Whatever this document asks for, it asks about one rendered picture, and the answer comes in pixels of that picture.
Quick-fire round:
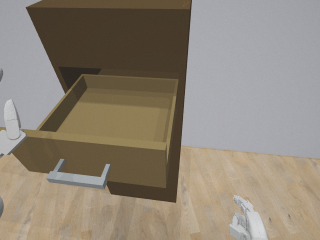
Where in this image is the drawer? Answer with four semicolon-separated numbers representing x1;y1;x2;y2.
0;74;179;188

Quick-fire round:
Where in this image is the robot right hand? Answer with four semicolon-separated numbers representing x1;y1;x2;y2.
229;195;269;240

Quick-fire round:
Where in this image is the cabinet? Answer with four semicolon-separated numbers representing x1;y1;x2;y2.
26;0;192;203

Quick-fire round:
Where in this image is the robot left hand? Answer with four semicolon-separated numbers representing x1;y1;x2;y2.
0;67;27;158

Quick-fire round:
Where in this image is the handle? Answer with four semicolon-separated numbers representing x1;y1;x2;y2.
46;159;111;190

